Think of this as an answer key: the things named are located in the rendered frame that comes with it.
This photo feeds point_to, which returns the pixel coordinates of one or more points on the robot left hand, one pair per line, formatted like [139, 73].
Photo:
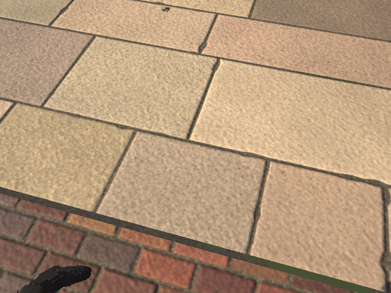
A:
[56, 278]

